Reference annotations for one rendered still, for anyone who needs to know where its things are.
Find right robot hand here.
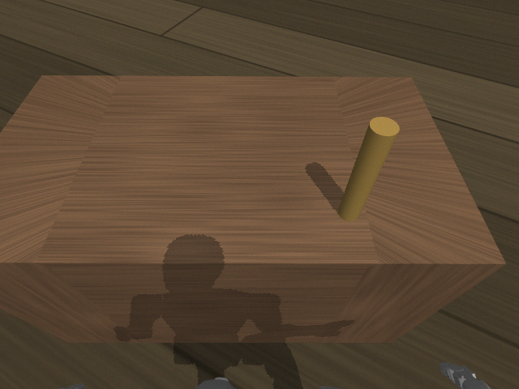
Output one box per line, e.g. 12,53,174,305
440,362,491,389

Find can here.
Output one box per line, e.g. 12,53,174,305
338,117,400,222

